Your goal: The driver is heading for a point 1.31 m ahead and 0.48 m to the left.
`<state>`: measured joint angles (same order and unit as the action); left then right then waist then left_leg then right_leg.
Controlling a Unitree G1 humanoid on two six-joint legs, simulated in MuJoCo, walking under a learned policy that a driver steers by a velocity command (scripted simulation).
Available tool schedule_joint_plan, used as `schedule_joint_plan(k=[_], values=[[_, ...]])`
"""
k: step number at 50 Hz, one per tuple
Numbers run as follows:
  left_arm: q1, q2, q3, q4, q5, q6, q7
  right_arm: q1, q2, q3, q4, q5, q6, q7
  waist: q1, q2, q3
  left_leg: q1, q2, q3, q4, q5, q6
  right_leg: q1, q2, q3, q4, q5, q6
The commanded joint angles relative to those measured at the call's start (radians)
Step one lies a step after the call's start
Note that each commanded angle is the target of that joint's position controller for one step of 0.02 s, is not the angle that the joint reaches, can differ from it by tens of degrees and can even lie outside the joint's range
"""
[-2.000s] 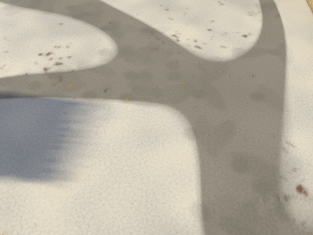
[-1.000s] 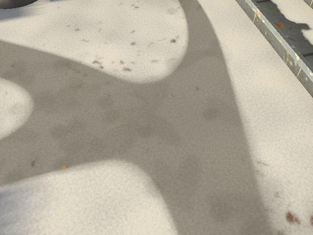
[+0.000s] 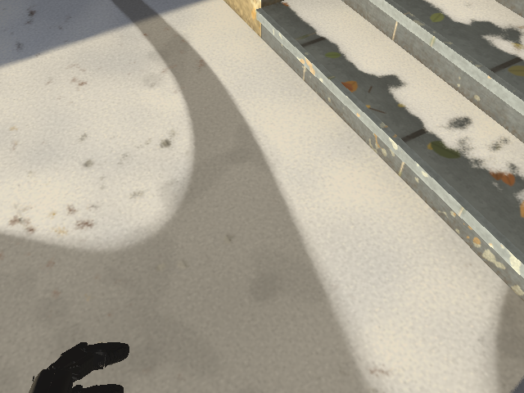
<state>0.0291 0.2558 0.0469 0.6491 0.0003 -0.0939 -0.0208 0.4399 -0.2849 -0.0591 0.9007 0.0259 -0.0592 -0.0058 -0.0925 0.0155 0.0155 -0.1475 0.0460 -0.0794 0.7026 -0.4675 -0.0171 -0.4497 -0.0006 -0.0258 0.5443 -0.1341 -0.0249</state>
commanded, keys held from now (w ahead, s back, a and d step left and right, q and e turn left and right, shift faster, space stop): w+q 0.74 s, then w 0.26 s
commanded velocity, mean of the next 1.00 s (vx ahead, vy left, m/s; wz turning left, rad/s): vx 0.49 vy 0.00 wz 0.47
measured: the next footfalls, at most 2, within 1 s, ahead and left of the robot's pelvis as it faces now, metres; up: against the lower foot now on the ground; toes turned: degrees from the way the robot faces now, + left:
left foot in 0.48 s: +0.38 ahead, +0.18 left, +0.00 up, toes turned +19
right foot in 0.96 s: +0.72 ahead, +0.10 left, +0.00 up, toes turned +30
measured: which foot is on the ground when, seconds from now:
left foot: up 0.00-0.46, down 0.48-0.96, up 0.98-1.00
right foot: down 0.00-0.46, up 0.48-0.94, down 0.96-1.00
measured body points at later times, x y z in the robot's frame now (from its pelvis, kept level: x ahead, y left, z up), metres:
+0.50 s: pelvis +0.26 +0.06 -0.01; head +0.30 +0.08 +0.43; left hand +0.20 +0.34 -0.14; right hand +0.53 -0.13 -0.09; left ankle +0.35 +0.16 -0.73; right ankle +0.09 -0.12 -0.69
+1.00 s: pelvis +0.55 +0.13 +0.00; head +0.57 +0.14 +0.45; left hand +0.62 +0.45 -0.08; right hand +0.73 -0.11 -0.12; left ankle +0.35 +0.16 -0.70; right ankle +0.69 +0.08 -0.73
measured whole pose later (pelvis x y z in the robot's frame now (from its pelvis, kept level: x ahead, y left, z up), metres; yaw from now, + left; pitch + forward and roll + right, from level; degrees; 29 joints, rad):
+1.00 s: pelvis +0.55 +0.13 +0.00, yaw +30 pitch +2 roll -1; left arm 0.07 0.27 0.04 0.70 0.01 -0.13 -0.04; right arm 0.36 -0.30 -0.07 0.74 0.02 -0.04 -0.01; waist -0.06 0.02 0.00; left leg -0.14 -0.07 -0.17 0.74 -0.51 0.05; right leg -0.47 0.03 -0.02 0.54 -0.12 -0.03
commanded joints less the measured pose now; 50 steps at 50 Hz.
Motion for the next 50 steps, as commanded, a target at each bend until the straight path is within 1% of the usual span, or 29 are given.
schedule_joint_plan(k=[1,3,5,7,11,14,17,19,21,22,23,24,25,26,27,28,29,30,32,34,37,39,42,44,46,47,48,49,50], values=[[0.37,0.188,0.064,0.041,0.004,0.007,0.012,-0.048,-0.133,-0.022,-0.126,0.026,-0.041,-0.003,0.203,-0.225,-0.219,-0.652,0.004,-0.052,0.577,-0.044,0.031,0.696,-0.403,0.61,-0.26,-0.332,-0.219],[0.245,0.116,0.04,0.039,0.001,0.002,0.007,-0.122,-0.118,-0.025,-0.136,0.012,-0.029,-0.002,0.151,-0.143,-0.07,-0.624,0.065,-0.022,0.533,0.103,0.041,0.474,-0.315,0.382,-0.315,-0.218,-0.172],[0.177,0.085,0.036,0.049,0.01,-0.012,0.003,-0.109,-0.084,-0.027,-0.131,0.006,-0.003,0.0,0.099,-0.154,-0.017,-0.543,0.097,-0.029,0.483,0.182,0.039,0.342,-0.267,0.236,-0.375,-0.077,-0.154],[0.167,0.093,0.043,0.066,0.011,-0.025,0.006,-0.12,-0.054,-0.023,-0.142,0.005,0.014,0.004,0.081,-0.12,0.001,-0.544,0.1,-0.028,0.46,0.233,0.027,0.308,-0.266,0.147,-0.406,0.049,-0.163],[0.186,0.125,0.056,0.1,0.013,-0.027,0.02,-0.206,-0.041,-0.018,-0.185,-0.003,0.017,0.015,0.086,-0.071,0.028,-0.587,0.094,-0.028,0.277,0.405,0.01,0.33,-0.258,0.006,-0.424,0.165,-0.163],[0.212,0.155,0.064,0.116,0.006,-0.02,0.029,-0.321,-0.025,-0.005,-0.226,-0.006,0.012,0.038,0.127,-0.054,0.059,-0.547,0.078,0.04,0.098,0.518,0.022,0.342,-0.251,-0.081,-0.431,0.174,-0.144],[0.262,0.183,0.074,0.141,-0.009,-0.003,0.032,-0.408,-0.027,-0.001,-0.273,-0.003,0.013,0.056,0.157,-0.043,0.086,-0.562,0.068,0.076,-0.006,0.492,0.05,0.438,-0.279,-0.119,-0.407,0.197,-0.129],[0.278,0.201,0.08,0.152,-0.019,0.012,0.033,-0.437,-0.042,-0.005,-0.302,-0.003,0.013,0.067,0.155,-0.051,0.085,-0.556,0.046,0.11,-0.047,0.419,0.078,0.509,-0.296,-0.143,-0.353,0.303,-0.112],[0.271,0.234,0.088,0.15,-0.024,0.028,0.038,-0.397,-0.076,-0.022,-0.314,-0.003,0.018,0.07,0.114,-0.089,0.026,-0.44,-0.022,0.172,-0.055,0.313,0.117,0.55,-0.295,-0.175,-0.218,0.645,-0.089],[0.265,0.246,0.09,0.148,-0.026,0.038,0.041,-0.306,-0.109,-0.042,-0.299,-0.001,0.021,0.068,0.059,-0.102,-0.034,-0.316,-0.069,0.2,-0.063,0.272,0.142,0.545,-0.282,-0.192,-0.075,0.791,-0.076],[0.255,0.239,0.084,0.144,-0.029,0.043,0.045,-0.145,-0.161,-0.073,-0.259,0.002,0.024,0.058,-0.03,-0.087,-0.118,-0.078,-0.117,0.206,-0.121,0.319,0.178,0.461,-0.246,-0.219,0.138,0.798,-0.044],[0.277,0.193,0.065,0.125,-0.004,0.036,0.048,0.006,-0.251,-0.108,-0.228,0.003,0.037,0.035,-0.083,0.025,-0.213,0.235,0.0,-0.005,-0.134,0.34,0.236,0.205,-0.202,-0.221,0.457,0.465,0.005],[0.372,0.047,0.018,0.067,0.022,0.006,0.031,-0.047,-0.348,-0.113,-0.241,0.007,0.026,0.033,0.059,0.264,-0.314,0.533,0.243,-0.596,-0.255,0.148,0.428,-0.228,0.01,-0.086,0.795,-0.454,0.063],[0.245,0.139,0.03,0.054,-0.019,-0.033,0.018,-0.007,-0.259,-0.087,-0.27,-0.002,0.014,0.039,-0.032,0.13,-0.401,0.564,0.284,-0.751,-0.394,0.051,0.43,-0.333,0.008,0.118,0.874,-0.46,0.044],[0.155,0.175,0.039,0.025,-0.051,-0.049,0.012,-0.039,-0.209,-0.073,-0.256,-0.011,0.001,0.041,-0.038,0.088,-0.251,0.467,0.261,-0.608,-0.412,0.131,0.38,-0.404,-0.032,0.113,0.85,-0.363,0.022],[0.148,0.16,0.033,0.025,-0.036,-0.056,0.019,-0.1,-0.183,-0.064,-0.262,-0.007,-0.005,0.04,0.01,0.009,-0.167,0.314,0.219,-0.49,-0.406,0.232,0.349,-0.368,-0.076,0.111,0.765,-0.278,0.012],[0.154,0.164,0.038,0.037,-0.007,-0.054,0.027,-0.17,-0.15,-0.053,-0.276,-0.01,-0.004,0.036,0.055,-0.008,-0.11,0.167,0.18,-0.39,-0.412,0.342,0.326,-0.294,-0.106,0.11,0.679,-0.231,0.018],[0.179,0.173,0.045,0.042,0.001,-0.042,0.027,-0.21,-0.13,-0.045,-0.296,-0.025,-0.005,0.032,0.092,0.016,-0.095,0.07,0.156,-0.339,-0.431,0.422,0.321,-0.218,-0.126,0.119,0.641,-0.2,0.023],[0.197,0.155,0.044,0.042,0.01,-0.017,0.026,-0.227,-0.133,-0.046,-0.302,-0.024,-0.009,0.025,0.117,0.019,-0.079,-0.025,0.133,-0.287,-0.464,0.511,0.328,-0.168,-0.126,0.102,0.565,-0.176,0.049],[0.155,0.128,0.035,0.027,0.018,-0.004,0.029,-0.205,-0.155,-0.052,-0.291,-0.018,-0.012,0.012,0.113,0.013,-0.052,-0.088,0.108,-0.225,-0.477,0.566,0.324,-0.168,-0.111,0.084,0.462,-0.101,0.078],[0.038,0.096,0.019,-0.001,0.017,-0.005,0.024,-0.166,-0.168,-0.056,-0.273,-0.009,-0.005,-0.003,0.069,0.036,-0.024,-0.122,0.05,-0.161,-0.466,0.504,0.273,-0.138,-0.071,0.076,0.22,0.113,0.096],[-0.02,0.085,0.011,-0.008,0.008,-0.012,0.011,-0.138,-0.162,-0.053,-0.26,-0.008,-0.002,-0.006,0.036,0.058,-0.022,-0.123,0.041,-0.143,-0.458,0.438,0.247,-0.083,-0.043,0.061,0.088,0.229,0.094],[-0.077,0.105,0.013,-0.025,-0.004,-0.025,-0.007,-0.077,-0.155,-0.049,-0.226,-0.005,-0.001,-0.004,0.006,0.07,-0.008,-0.05,0.085,-0.192,-0.419,0.386,0.239,-0.072,-0.035,0.072,0.007,0.252,0.071],[-0.082,0.128,0.022,-0.033,-0.004,-0.032,-0.014,-0.061,-0.153,-0.048,-0.214,-0.007,0.003,-0.004,0.01,0.083,-0.002,0.025,0.121,-0.239,-0.37,0.401,0.229,-0.079,-0.031,0.075,-0.032,0.175,0.042],[-0.034,0.145,0.031,-0.027,-0.005,-0.037,-0.016,-0.07,-0.158,-0.051,-0.209,-0.01,0.011,-0.004,0.042,0.114,-0.003,0.068,0.138,-0.265,-0.319,0.488,0.211,-0.027,-0.019,0.055,-0.059,0.085,0.006],[0.045,0.161,0.043,-0.006,-0.001,-0.041,-0.012,-0.085,-0.147,-0.046,-0.213,-0.01,0.013,-0.004,0.087,0.114,-0.037,0.07,0.106,-0.246,-0.242,0.615,0.192,0.082,0.002,0.029,-0.097,0.083,-0.021],[0.17,0.199,0.059,0.015,0.011,-0.045,-0.006,-0.094,-0.112,-0.032,-0.224,-0.016,0.012,-0.002,0.147,0.086,-0.142,0.018,0.051,-0.197,-0.063,0.66,0.159,0.287,-0.064,0.084,-0.068,0.118,-0.072],[0.315,0.282,0.079,0.032,0.027,-0.046,-0.002,-0.014,-0.061,-0.013,-0.244,-0.016,0.004,-0.004,0.163,-0.089,-0.307,-0.257,-0.061,-0.102,0.271,0.44,0.091,0.653,-0.265,0.379,-0.049,0.081,-0.2],[0.396,0.277,0.084,0.078,0.008,-0.033,-0.016,0.059,-0.044,-0.002,-0.239,-0.002,-0.008,-0.005,0.155,-0.327,-0.369,-0.515,-0.147,-0.073,0.513,-0.109,0.043,0.81,-0.389,0.759,-0.202,-0.179,-0.297]])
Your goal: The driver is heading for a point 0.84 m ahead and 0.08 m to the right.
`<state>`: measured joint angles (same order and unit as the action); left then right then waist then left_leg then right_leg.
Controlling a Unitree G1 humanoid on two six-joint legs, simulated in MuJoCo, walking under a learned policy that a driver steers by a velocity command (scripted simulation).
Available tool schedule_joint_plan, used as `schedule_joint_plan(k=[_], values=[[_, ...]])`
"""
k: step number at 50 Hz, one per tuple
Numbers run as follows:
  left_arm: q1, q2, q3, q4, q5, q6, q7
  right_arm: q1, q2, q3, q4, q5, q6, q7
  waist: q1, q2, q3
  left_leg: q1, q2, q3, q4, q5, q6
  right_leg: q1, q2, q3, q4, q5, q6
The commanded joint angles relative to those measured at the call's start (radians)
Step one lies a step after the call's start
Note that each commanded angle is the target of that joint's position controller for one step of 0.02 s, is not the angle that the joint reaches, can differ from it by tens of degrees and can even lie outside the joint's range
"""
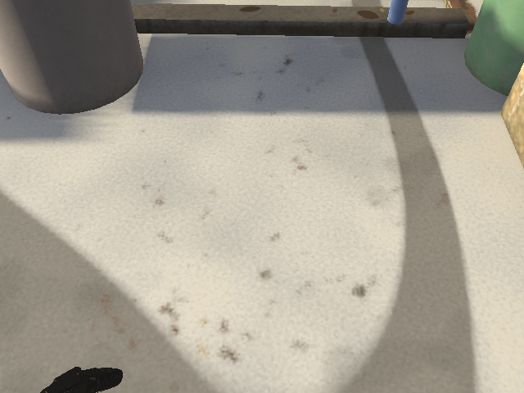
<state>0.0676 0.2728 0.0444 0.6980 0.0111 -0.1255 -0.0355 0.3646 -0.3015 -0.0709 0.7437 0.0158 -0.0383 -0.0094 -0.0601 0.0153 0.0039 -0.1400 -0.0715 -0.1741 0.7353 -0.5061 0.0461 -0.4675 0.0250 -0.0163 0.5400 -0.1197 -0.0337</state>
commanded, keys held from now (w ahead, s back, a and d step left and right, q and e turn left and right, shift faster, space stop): w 0.72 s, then w+e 0.28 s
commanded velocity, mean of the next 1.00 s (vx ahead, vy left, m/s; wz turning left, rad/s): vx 0.50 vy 0.00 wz -0.02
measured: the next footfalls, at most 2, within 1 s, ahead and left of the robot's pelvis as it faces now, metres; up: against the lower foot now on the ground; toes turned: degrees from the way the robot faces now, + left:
left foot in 0.48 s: +0.43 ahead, +0.14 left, +0.00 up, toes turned +2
right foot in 1.00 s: +0.72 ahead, -0.11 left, +0.00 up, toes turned -7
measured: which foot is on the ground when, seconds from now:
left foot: up 0.00-0.46, down 0.48-1.00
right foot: down 0.00-0.50, up 0.52-0.98, down 1.00-1.00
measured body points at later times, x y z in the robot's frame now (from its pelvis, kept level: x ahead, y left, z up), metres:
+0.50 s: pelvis +0.28 +0.03 +0.00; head +0.31 +0.04 +0.45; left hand +0.25 +0.32 -0.13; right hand +0.53 -0.19 -0.06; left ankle +0.39 +0.13 -0.72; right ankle +0.11 -0.11 -0.71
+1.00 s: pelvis +0.55 +0.01 +0.00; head +0.58 +0.00 +0.45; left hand +0.78 +0.22 -0.08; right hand +0.54 -0.29 -0.13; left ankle +0.39 +0.14 -0.72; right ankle +0.68 -0.10 -0.72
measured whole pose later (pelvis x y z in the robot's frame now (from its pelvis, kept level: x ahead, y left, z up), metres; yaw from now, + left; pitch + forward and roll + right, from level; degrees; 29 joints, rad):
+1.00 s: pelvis +0.55 +0.01 +0.00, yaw -5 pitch +3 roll +2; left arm 0.07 0.27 0.03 0.71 -0.01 -0.06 -0.06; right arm 0.35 -0.30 -0.07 0.84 0.01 -0.05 -0.01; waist -0.07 -0.03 0.01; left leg 0.08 -0.01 0.13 0.32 -0.43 -0.01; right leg -0.53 -0.02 -0.02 0.54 -0.07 -0.08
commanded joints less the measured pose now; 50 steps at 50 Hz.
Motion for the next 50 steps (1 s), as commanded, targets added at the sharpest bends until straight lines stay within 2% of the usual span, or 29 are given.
schedule_joint_plan(k=[1,2,3,4,5,8,10,13,17,20,21,22,23,24,25,26,27,28,29,30,32,34,36,40,43,46,48,49,50], values=[[0.337,0.178,0.063,0.026,-0.029,0.004,0.0,0.048,-0.116,-0.008,-0.082,0.02,-0.031,0.0,0.152,-0.204,-0.231,-0.64,0.027,-0.021,0.571,-0.043,-0.017,0.762,-0.399,0.737,-0.24,-0.391,-0.25],[0.273,0.145,0.051,0.017,-0.025,0.014,0.005,-0.055,-0.136,-0.013,-0.105,0.017,-0.032,0.002,0.151,-0.123,-0.113,-0.667,0.072,0.02,0.57,0.045,-0.014,0.633,-0.364,0.598,-0.256,-0.367,-0.212],[0.223,0.129,0.042,0.01,-0.013,0.021,0.008,-0.113,-0.125,-0.01,-0.12,0.001,-0.035,0.003,0.131,-0.074,-0.044,-0.646,0.109,0.055,0.52,0.115,-0.013,0.509,-0.322,0.499,-0.28,-0.27,-0.199],[0.192,0.11,0.033,0.008,-0.004,0.023,0.009,-0.126,-0.11,-0.012,-0.124,-0.008,-0.036,0.005,0.103,-0.074,-0.006,-0.609,0.142,0.063,0.459,0.166,-0.015,0.423,-0.288,0.433,-0.306,-0.178,-0.193],[0.178,0.099,0.028,0.009,0.002,0.02,0.01,-0.108,-0.093,-0.011,-0.121,-0.007,-0.035,0.008,0.08,-0.098,-0.007,-0.558,0.162,0.069,0.421,0.195,-0.019,0.374,-0.261,0.385,-0.327,-0.11,-0.188],[0.19,0.118,0.032,0.03,-0.013,0.012,0.014,-0.107,-0.05,0.0,-0.12,-0.008,-0.028,0.009,0.064,-0.109,-0.009,-0.539,0.18,0.103,0.313,0.233,-0.042,0.331,-0.242,0.28,-0.37,0.053,-0.207],[0.206,0.145,0.039,0.045,-0.017,0.015,0.021,-0.166,-0.034,0.009,-0.137,-0.014,-0.031,0.009,0.078,-0.087,0.003,-0.552,0.187,0.117,0.192,0.324,-0.057,0.333,-0.235,0.222,-0.388,0.13,-0.207],[0.241,0.162,0.042,0.068,-0.025,0.026,0.026,-0.26,-0.012,0.02,-0.152,-0.01,-0.04,0.018,0.113,-0.083,0.016,-0.505,0.168,0.144,-0.006,0.491,-0.062,0.336,-0.202,0.137,-0.392,0.169,-0.176],[0.318,0.176,0.043,0.108,-0.034,0.042,0.026,-0.373,-0.016,0.02,-0.181,0.003,-0.05,0.036,0.155,-0.084,0.043,-0.465,0.135,0.164,-0.152,0.566,-0.052,0.394,-0.227,0.126,-0.369,0.161,-0.162],[0.334,0.191,0.048,0.128,-0.038,0.059,0.032,-0.402,-0.036,0.013,-0.201,0.005,-0.056,0.051,0.14,-0.095,0.052,-0.459,0.12,0.161,-0.213,0.48,-0.015,0.486,-0.272,0.142,-0.317,0.224,-0.142],[0.328,0.2,0.051,0.13,-0.037,0.065,0.035,-0.378,-0.049,0.007,-0.197,0.004,-0.058,0.053,0.12,-0.102,0.038,-0.416,0.109,0.169,-0.228,0.447,0.0,0.506,-0.277,0.139,-0.283,0.296,-0.131],[0.31,0.21,0.054,0.129,-0.039,0.069,0.038,-0.314,-0.069,-0.004,-0.182,-0.001,-0.059,0.051,0.075,-0.107,0.0,-0.314,0.083,0.193,-0.253,0.434,0.02,0.508,-0.263,0.118,-0.206,0.444,-0.116],[0.302,0.198,0.048,0.127,-0.037,0.073,0.04,-0.183,-0.107,-0.025,-0.142,-0.006,-0.057,0.044,0.008,-0.091,-0.084,-0.12,0.062,0.215,-0.272,0.453,0.05,0.471,-0.22,0.077,-0.053,0.56,-0.093],[0.293,0.158,0.03,0.105,-0.018,0.07,0.043,-0.007,-0.166,-0.046,-0.106,-0.016,-0.053,0.033,-0.066,-0.04,-0.222,0.173,0.18,0.097,-0.22,0.496,0.105,0.304,-0.175,0.041,0.199,0.407,-0.057],[0.403,0.045,-0.007,0.075,-0.01,0.05,0.038,0.074,-0.27,-0.066,-0.091,-0.029,-0.047,0.029,-0.027,0.216,-0.361,0.543,0.435,-0.359,-0.268,0.368,0.266,-0.107,-0.005,0.002,0.595,-0.145,0.017],[0.376,0.104,0.003,0.092,-0.025,0.029,0.03,0.098,-0.186,-0.047,-0.083,-0.011,-0.042,0.031,-0.057,0.231,-0.417,0.564,0.469,-0.567,-0.392,0.226,0.301,-0.247,0.002,0.126,0.736,-0.452,0.018],[0.289,0.17,0.023,0.064,-0.05,0.018,0.023,0.029,-0.146,-0.029,-0.085,-0.007,-0.042,0.029,-0.051,0.162,-0.242,0.438,0.434,-0.426,-0.415,0.198,0.254,-0.331,-0.054,0.124,0.777,-0.398,0.009],[0.221,0.163,0.02,0.049,-0.049,0.014,0.023,-0.032,-0.12,-0.02,-0.091,-0.009,-0.04,0.028,-0.026,0.09,-0.149,0.295,0.388,-0.3,-0.434,0.248,0.225,-0.318,-0.101,0.095,0.738,-0.31,0.005],[0.192,0.152,0.021,0.044,-0.033,0.018,0.025,-0.086,-0.096,-0.012,-0.09,-0.016,-0.041,0.032,0.006,0.048,-0.074,0.159,0.348,-0.218,-0.469,0.332,0.21,-0.283,-0.129,0.082,0.67,-0.251,0.012],[0.206,0.146,0.026,0.049,-0.024,0.029,0.026,-0.121,-0.073,-0.004,-0.093,-0.024,-0.047,0.035,0.043,0.061,-0.049,0.069,0.318,-0.16,-0.502,0.398,0.199,-0.219,-0.156,0.091,0.621,-0.207,0.017],[0.243,0.105,0.019,0.063,-0.022,0.051,0.028,-0.141,-0.077,-0.007,-0.082,-0.019,-0.06,0.038,0.078,0.076,-0.039,-0.023,0.299,-0.097,-0.555,0.467,0.21,-0.15,-0.164,0.082,0.571,-0.169,0.035],[0.207,0.091,0.015,0.051,-0.015,0.062,0.033,-0.131,-0.1,-0.015,-0.061,-0.016,-0.069,0.034,0.084,0.058,-0.012,-0.055,0.293,-0.036,-0.588,0.524,0.218,-0.173,-0.168,0.076,0.496,-0.101,0.053],[0.137,0.08,0.011,0.032,-0.01,0.061,0.032,-0.108,-0.114,-0.019,-0.041,-0.015,-0.068,0.026,0.068,0.038,0.009,-0.045,0.277,0.016,-0.602,0.549,0.207,-0.199,-0.17,0.074,0.374,0.019,0.062],[0.018,0.057,-0.001,0.011,-0.024,0.051,0.012,-0.067,-0.139,-0.023,-0.007,-0.016,-0.064,0.016,0.015,0.035,0.035,-0.016,0.257,0.136,-0.619,0.528,0.158,-0.152,-0.135,0.04,0.144,0.227,0.046],[-0.06,0.063,-0.002,-0.025,-0.033,0.051,-0.001,-0.014,-0.152,-0.028,0.033,-0.011,-0.057,0.014,-0.019,0.028,0.059,0.087,0.299,0.164,-0.605,0.514,0.146,-0.182,-0.115,0.048,0.072,0.222,0.023],[-0.101,0.073,0.002,-0.06,-0.031,0.051,-0.018,-0.002,-0.157,-0.034,0.057,-0.006,-0.039,0.008,-0.02,0.031,0.069,0.212,0.339,0.187,-0.544,0.599,0.122,-0.225,-0.098,0.04,0.033,0.111,-0.014],[-0.064,0.092,0.012,-0.068,-0.026,0.052,-0.026,-0.025,-0.174,-0.039,0.056,-0.004,-0.025,-0.001,0.013,0.056,0.032,0.252,0.34,0.221,-0.441,0.866,0.094,-0.145,-0.056,-0.011,0.024,0.01,-0.046],[0.011,0.118,0.027,-0.055,-0.023,0.054,-0.026,-0.041,-0.186,-0.042,0.05,-0.003,-0.016,-0.008,0.057,0.069,-0.025,0.25,0.324,0.25,-0.328,1.054,0.074,-0.029,-0.015,-0.049,0.017,-0.015,-0.066],[0.156,0.163,0.056,-0.018,-0.025,0.056,-0.02,-0.047,-0.176,-0.037,0.042,-0.006,-0.006,-0.017,0.129,0.049,-0.108,0.191,0.282,0.299,-0.133,1.134,0.041,0.177,0.028,-0.068,-0.019,0.021,-0.096]])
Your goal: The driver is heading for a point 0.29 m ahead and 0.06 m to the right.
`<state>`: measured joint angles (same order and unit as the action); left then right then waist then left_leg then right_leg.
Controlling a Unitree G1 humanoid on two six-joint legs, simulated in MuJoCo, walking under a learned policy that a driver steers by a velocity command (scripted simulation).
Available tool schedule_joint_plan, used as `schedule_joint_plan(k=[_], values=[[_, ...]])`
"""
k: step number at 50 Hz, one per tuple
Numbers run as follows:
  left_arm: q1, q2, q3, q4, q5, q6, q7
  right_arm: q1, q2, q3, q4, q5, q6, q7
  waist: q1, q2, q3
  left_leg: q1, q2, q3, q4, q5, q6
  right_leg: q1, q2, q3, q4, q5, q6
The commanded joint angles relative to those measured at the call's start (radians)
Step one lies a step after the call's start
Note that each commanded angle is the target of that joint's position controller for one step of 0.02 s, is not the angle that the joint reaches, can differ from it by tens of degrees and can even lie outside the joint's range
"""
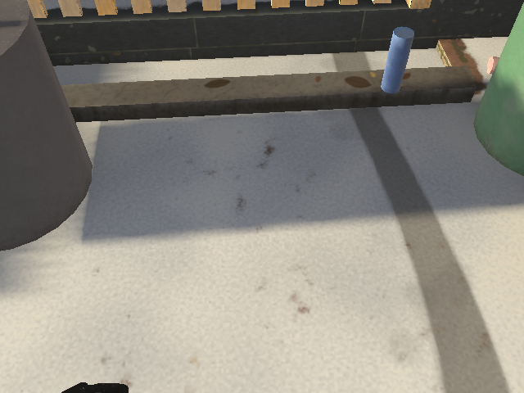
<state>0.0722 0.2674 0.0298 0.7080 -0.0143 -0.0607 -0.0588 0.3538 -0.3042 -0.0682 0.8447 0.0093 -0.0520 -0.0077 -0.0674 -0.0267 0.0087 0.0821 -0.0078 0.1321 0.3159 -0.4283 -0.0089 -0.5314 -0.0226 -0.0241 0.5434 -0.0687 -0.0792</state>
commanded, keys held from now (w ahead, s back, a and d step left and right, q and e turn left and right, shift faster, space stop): w+e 0.10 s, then no key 0.90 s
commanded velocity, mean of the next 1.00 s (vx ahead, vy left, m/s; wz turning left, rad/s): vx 0.17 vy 0.00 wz -0.15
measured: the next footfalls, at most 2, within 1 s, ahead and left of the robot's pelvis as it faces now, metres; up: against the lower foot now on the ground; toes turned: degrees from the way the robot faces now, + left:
left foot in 0.46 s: +0.40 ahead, +0.08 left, +0.00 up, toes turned -9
right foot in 0.70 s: +0.26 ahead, -0.15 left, +0.00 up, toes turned -7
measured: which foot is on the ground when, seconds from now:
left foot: down 0.00-0.02, up 0.04-0.44, down 0.46-1.00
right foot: down 0.00-0.50, up 0.52-0.68, down 0.70-1.00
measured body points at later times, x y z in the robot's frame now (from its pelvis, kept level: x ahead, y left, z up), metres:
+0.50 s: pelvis +0.23 -0.01 +0.01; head +0.26 +0.00 +0.46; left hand +0.36 +0.25 -0.11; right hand +0.38 -0.28 -0.08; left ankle +0.36 +0.09 -0.72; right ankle +0.14 -0.10 -0.72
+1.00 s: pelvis +0.29 -0.03 +0.01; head +0.30 -0.03 +0.46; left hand +0.38 +0.22 -0.13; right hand +0.37 -0.30 -0.12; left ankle +0.36 +0.09 -0.72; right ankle +0.22 -0.15 -0.72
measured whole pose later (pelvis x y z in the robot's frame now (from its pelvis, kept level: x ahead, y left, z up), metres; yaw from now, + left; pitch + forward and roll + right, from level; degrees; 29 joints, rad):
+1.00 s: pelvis +0.29 -0.03 +0.01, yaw -9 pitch -1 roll +0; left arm 0.27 0.22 0.03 0.92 0.01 -0.01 0.03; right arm 0.14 -0.23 -0.04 0.90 0.00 0.00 -0.01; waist 0.00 0.00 0.03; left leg -0.32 0.00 -0.01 0.53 -0.20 -0.01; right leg -0.16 -0.01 0.03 0.55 -0.37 0.01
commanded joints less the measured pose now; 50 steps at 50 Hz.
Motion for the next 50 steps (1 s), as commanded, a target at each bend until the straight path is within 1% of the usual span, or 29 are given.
schedule_joint_plan(k=[1,2,3,4,5,6,7,8,10,12,15,18,20,22,23,24,25,26,27,29,30,33,34,35,36,37,39,43,50], values=[[0.322,0.254,0.102,0.001,-0.001,-0.002,0.018,-0.022,-0.143,-0.023,-0.088,-0.02,0.004,-0.029,0.197,-0.012,-0.229,-0.267,0.176,0.015,0.596,0.806,0.053,0.555,-0.063,0.162,-0.01,0.025,-0.118],[0.331,0.332,0.114,-0.001,-0.011,-0.003,0.019,0.077,-0.015,0.02,-0.127,-0.041,-0.026,-0.01,0.106,-0.252,-0.32,-0.719,-0.047,-0.057,0.928,-0.06,-0.015,0.885,-0.288,0.716,-0.118,-0.164,-0.308],[0.363,0.24,0.09,-0.01,-0.014,-0.004,0.02,0.002,-0.098,0.007,-0.118,-0.011,-0.061,0.007,0.175,-0.153,-0.377,-0.84,-0.023,-0.237,1.033,-0.139,-0.001,0.946,-0.302,0.822,-0.213,-0.275,-0.304],[0.324,0.205,0.08,-0.013,-0.006,-0.007,0.025,-0.088,-0.133,-0.002,-0.151,0.022,-0.082,0.018,0.184,-0.114,-0.24,-0.909,0.022,-0.236,1.028,-0.055,0.016,0.851,-0.271,0.676,-0.228,-0.213,-0.262],[0.27,0.192,0.077,-0.025,-0.003,-0.008,0.029,-0.132,-0.123,0.003,-0.161,0.014,-0.094,0.015,0.156,-0.018,-0.163,-0.887,0.063,-0.225,0.961,0.023,0.024,0.716,-0.23,0.568,-0.231,-0.119,-0.234],[0.198,0.165,0.068,-0.042,0.007,-0.006,0.032,-0.147,-0.126,-0.003,-0.158,-0.007,-0.093,0.008,0.116,0.019,-0.095,-0.83,0.092,-0.212,0.882,0.067,0.013,0.573,-0.209,0.475,-0.239,0.08,-0.215],[0.156,0.138,0.057,-0.06,0.021,-0.005,0.036,-0.133,-0.132,-0.009,-0.156,-0.016,-0.081,0.005,0.08,0.006,-0.079,-0.748,0.11,-0.212,0.853,0.081,0.001,0.473,-0.188,0.406,-0.249,0.278,-0.21],[0.139,0.132,0.056,-0.066,0.025,-0.005,0.038,-0.111,-0.123,-0.01,-0.155,-0.019,-0.067,0.004,0.058,-0.005,-0.076,-0.699,0.112,-0.205,0.826,0.076,-0.014,0.414,-0.179,0.365,-0.252,0.415,-0.213],[0.136,0.148,0.059,-0.053,0.022,-0.009,0.045,-0.078,-0.084,-0.001,-0.145,-0.022,-0.042,-0.003,0.036,-0.01,-0.076,-0.648,0.102,-0.177,0.739,0.108,-0.044,0.331,-0.157,0.265,-0.259,0.6,-0.211],[0.139,0.167,0.064,-0.037,0.017,-0.005,0.057,-0.11,-0.054,0.01,-0.152,-0.025,-0.03,-0.008,0.041,-0.029,-0.074,-0.617,0.085,-0.157,0.603,0.22,-0.057,0.289,-0.119,0.185,-0.26,0.642,-0.183],[0.172,0.16,0.06,-0.011,0.009,0.01,0.069,-0.195,-0.041,0.016,-0.16,-0.02,-0.031,0.001,0.087,-0.048,-0.094,-0.543,0.05,-0.147,0.395,0.457,-0.049,0.299,-0.076,0.132,-0.247,0.553,-0.129],[0.199,0.153,0.054,0.018,0.011,0.022,0.072,-0.25,-0.056,0.011,-0.172,-0.016,-0.037,0.015,0.111,-0.055,-0.088,-0.525,0.037,-0.17,0.286,0.511,-0.028,0.365,-0.11,0.175,-0.22,0.446,-0.116],[0.193,0.148,0.051,0.03,0.013,0.026,0.071,-0.259,-0.078,0.001,-0.176,-0.025,-0.042,0.021,0.105,-0.057,-0.078,-0.524,0.034,-0.18,0.236,0.452,-0.001,0.411,-0.137,0.216,-0.163,0.421,-0.108],[0.168,0.132,0.044,0.037,0.008,0.03,0.072,-0.201,-0.085,-0.006,-0.156,-0.037,-0.049,0.022,0.061,-0.046,-0.082,-0.427,0.025,-0.168,0.118,0.523,0.037,0.417,-0.113,0.228,-0.069,0.37,-0.073],[0.197,0.115,0.038,0.038,0.019,0.026,0.072,-0.178,-0.12,-0.013,-0.152,-0.047,-0.053,0.015,0.066,0.002,-0.113,-0.307,0.084,-0.218,0.104,0.835,0.067,0.384,-0.055,0.208,0.003,0.296,-0.031],[0.297,0.085,0.029,0.044,0.038,0.015,0.068,-0.174,-0.16,-0.016,-0.166,-0.059,-0.051,0.009,0.119,0.12,-0.195,-0.097,0.215,-0.33,0.184,1.158,0.154,0.261,0.017,0.186,0.109,0.035,0.017],[0.361,0.061,0.017,0.073,0.029,0.017,0.072,-0.143,-0.085,-0.001,-0.156,-0.055,-0.033,0.004,0.096,0.216,-0.295,0.012,0.318,-0.442,0.196,1.18,0.277,0.186,0.055,0.151,0.236,-0.277,0.073],[0.311,0.1,0.022,0.067,0.023,0.032,0.072,-0.123,-0.025,0.017,-0.141,-0.033,-0.018,0.008,0.065,0.232,-0.288,-0.016,0.355,-0.525,0.144,1.05,0.313,0.144,0.046,0.138,0.311,-0.557,0.107],[0.256,0.118,0.031,0.052,0.013,0.054,0.075,-0.129,-0.019,0.024,-0.128,-0.024,-0.007,0.013,0.058,0.19,-0.241,-0.066,0.351,-0.56,0.099,0.827,0.299,0.102,0.026,0.143,0.347,-0.621,0.122],[0.214,0.12,0.04,0.053,0.012,0.101,0.085,-0.209,-0.069,0.015,-0.134,-0.025,0.008,0.016,0.073,0.143,-0.144,-0.222,0.314,-0.532,0.015,0.465,0.246,0.11,-0.007,0.134,0.356,-0.54,0.143],[0.22,0.11,0.04,0.062,0.013,0.113,0.088,-0.263,-0.081,0.011,-0.142,-0.03,0.015,0.014,0.093,0.159,-0.112,-0.303,0.279,-0.488,-0.015,0.347,0.214,0.155,-0.019,0.124,0.288,-0.49,0.144],[0.287,0.057,0.032,0.122,0.022,0.108,0.086,-0.323,-0.067,0.011,-0.136,-0.027,0.036,0.005,0.132,0.174,-0.099,-0.442,0.165,-0.324,-0.022,0.166,0.147,0.37,0.015,0.044,0.019,-0.193,0.121],[0.287,0.058,0.034,0.132,0.031,0.106,0.082,-0.297,-0.053,0.015,-0.121,-0.021,0.036,0.003,0.126,0.163,-0.101,-0.455,0.142,-0.297,-0.017,0.081,0.121,0.409,0.025,0.031,-0.031,-0.136,0.108],[0.263,0.074,0.035,0.122,0.045,0.104,0.082,-0.269,-0.035,0.021,-0.105,-0.021,0.033,0.004,0.112,0.131,-0.083,-0.473,0.123,-0.281,-0.01,-0.013,0.081,0.411,-0.008,0.066,-0.061,-0.114,0.088],[0.235,0.103,0.037,0.102,0.045,0.102,0.086,-0.261,-0.035,0.022,-0.099,-0.026,0.031,0.007,0.089,0.089,-0.046,-0.468,0.095,-0.261,0.015,-0.065,0.048,0.356,-0.058,0.116,-0.105,-0.185,0.062],[0.215,0.131,0.045,0.12,0.034,0.096,0.087,-0.259,-0.031,0.018,-0.102,-0.026,0.03,0.006,0.056,-0.02,-0.002,-0.392,0.047,-0.202,0.048,0.007,0.025,0.213,-0.047,0.125,-0.118,-0.369,0.035],[0.175,0.08,0.032,0.12,0.036,0.072,0.089,-0.273,-0.025,0.018,-0.09,-0.026,0.025,-0.001,0.054,-0.036,0.003,-0.292,0.047,-0.193,0.122,0.151,0.03,0.144,-0.047,0.128,-0.163,-0.375,0.05],[0.205,0.083,0.032,0.148,0.026,0.039,0.088,-0.243,-0.019,0.014,-0.047,-0.019,0.026,-0.009,0.062,-0.012,-0.027,-0.264,0.046,-0.187,0.168,0.365,0.051,0.212,-0.036,0.11,-0.127,-0.184,0.073],[0.235,0.072,0.026,0.192,0.02,0.045,0.092,-0.243,-0.024,0.007,0.02,-0.012,0.042,-0.011,0.073,0.02,-0.025,-0.243,0.044,-0.184,0.185,0.47,0.045,0.257,-0.023,0.092,-0.112,-0.078,0.069]])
